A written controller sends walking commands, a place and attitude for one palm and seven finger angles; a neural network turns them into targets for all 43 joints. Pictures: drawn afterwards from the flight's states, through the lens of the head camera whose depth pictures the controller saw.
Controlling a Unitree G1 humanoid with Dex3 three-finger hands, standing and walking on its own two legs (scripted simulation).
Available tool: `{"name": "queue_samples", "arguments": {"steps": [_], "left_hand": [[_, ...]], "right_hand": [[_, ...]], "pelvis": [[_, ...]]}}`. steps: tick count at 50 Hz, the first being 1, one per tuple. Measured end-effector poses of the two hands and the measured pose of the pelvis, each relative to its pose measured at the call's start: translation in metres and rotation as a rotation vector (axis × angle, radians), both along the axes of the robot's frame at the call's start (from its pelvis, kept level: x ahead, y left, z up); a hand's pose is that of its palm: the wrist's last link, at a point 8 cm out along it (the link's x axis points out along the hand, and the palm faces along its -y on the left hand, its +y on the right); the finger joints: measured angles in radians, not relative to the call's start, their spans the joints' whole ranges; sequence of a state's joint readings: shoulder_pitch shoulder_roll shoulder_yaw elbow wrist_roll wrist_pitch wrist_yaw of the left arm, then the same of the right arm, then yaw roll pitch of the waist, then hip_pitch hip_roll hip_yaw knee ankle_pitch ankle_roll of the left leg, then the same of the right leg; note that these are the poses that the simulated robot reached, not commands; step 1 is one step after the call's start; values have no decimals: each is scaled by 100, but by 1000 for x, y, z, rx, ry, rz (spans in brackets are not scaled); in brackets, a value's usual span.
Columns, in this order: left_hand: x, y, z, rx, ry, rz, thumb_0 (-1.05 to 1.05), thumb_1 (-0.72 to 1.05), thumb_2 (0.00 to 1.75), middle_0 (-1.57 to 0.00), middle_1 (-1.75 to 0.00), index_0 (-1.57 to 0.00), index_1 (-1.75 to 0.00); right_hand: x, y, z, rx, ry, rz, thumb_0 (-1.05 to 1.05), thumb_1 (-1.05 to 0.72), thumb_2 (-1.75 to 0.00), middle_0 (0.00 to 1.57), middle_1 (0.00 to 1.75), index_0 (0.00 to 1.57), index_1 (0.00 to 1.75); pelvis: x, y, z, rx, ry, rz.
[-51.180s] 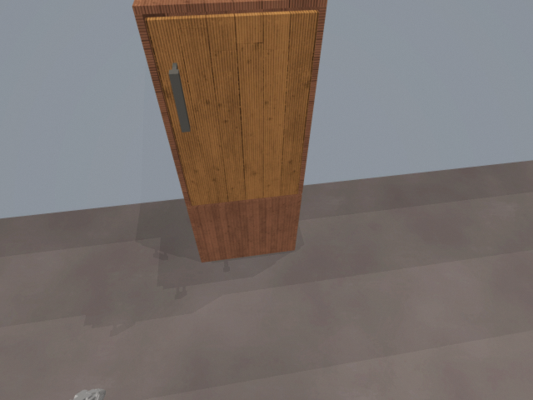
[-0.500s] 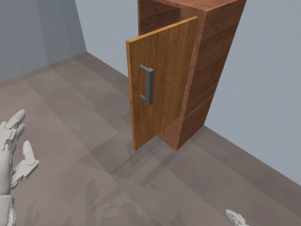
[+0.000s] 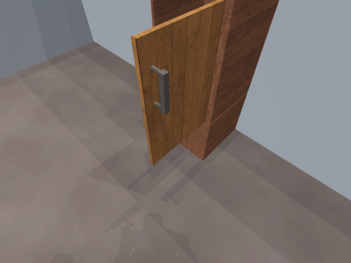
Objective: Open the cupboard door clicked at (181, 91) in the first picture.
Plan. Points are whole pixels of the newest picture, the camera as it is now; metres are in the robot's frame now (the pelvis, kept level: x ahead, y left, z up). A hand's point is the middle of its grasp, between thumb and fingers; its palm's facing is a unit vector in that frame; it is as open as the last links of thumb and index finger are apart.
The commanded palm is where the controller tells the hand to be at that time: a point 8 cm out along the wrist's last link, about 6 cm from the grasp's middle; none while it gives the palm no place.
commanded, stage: let the arm hang, fingers relaxed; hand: left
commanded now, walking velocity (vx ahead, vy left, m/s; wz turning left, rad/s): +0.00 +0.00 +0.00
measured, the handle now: (159, 90) +0.58 +0.08 +0.05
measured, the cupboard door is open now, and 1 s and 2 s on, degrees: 89 89 89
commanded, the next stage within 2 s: look to check the result in 0.56 s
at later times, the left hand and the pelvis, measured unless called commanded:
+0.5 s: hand out of the picture -0.01 +0.15 -0.18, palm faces +0.03 -0.99 -0.15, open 7.3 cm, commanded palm none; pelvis +0.00 +0.00 +0.00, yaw -1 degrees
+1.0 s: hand out of the picture +0.00 +0.16 -0.17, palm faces +0.02 -0.98 -0.19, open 7.4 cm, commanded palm none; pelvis +0.01 +0.00 +0.00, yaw -1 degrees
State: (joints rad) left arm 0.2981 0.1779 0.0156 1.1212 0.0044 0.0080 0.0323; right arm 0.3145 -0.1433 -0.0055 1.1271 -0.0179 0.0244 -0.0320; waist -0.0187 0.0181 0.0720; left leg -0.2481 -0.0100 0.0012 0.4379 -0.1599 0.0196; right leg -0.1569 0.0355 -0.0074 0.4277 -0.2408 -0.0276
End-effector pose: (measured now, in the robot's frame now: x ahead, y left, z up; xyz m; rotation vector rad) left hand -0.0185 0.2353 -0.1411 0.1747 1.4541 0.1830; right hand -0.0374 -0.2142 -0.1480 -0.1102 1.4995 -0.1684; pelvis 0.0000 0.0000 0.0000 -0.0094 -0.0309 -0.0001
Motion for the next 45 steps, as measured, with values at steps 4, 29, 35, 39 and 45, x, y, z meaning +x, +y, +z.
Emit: {"name": "queue_samples", "arguments": {"steps": [4, 29, 35, 39, 45], "left_hand": [[-8, -5, 2, -4, 25, 7, 0, 93, 90, -20, -30, -20, -30], [3, -33, -6, -65, -18, 12, 0, 91, 90, -20, -30, -20, -30], [1, -27, -4, -49, -3, 12, 0, 91, 90, -20, -30, -20, -30], [1, -24, -3, -41, 2, 11, 0, 91, 90, -20, -30, -20, -30], [6, -24, -3, -39, -1, 8, 0, 91, 90, -20, -30, -20, -30]], "right_hand": [[-1, 9, -3, 24, 4, -7, 0, -91, -90, 20, 30, 20, 30], [19, 7, -2, 13, -58, -7, 0, -91, -90, 20, 30, 20, 30], [16, 7, -2, 17, -43, -8, 0, -91, -90, 20, 30, 20, 30], [17, 7, -3, 20, -36, -7, 0, -91, -90, 20, 30, 20, 30], [21, 7, -3, 20, -37, -5, 0, -91, -90, 20, 30, 20, 30]], "pelvis": [[1, 1, 1, 3, -7, -4], [4, -2, 1, 9, -9, -10], [5, -2, 1, 9, -7, -10], [6, -2, 1, 9, -6, -9], [9, -2, 1, 10, -5, -10]]}}
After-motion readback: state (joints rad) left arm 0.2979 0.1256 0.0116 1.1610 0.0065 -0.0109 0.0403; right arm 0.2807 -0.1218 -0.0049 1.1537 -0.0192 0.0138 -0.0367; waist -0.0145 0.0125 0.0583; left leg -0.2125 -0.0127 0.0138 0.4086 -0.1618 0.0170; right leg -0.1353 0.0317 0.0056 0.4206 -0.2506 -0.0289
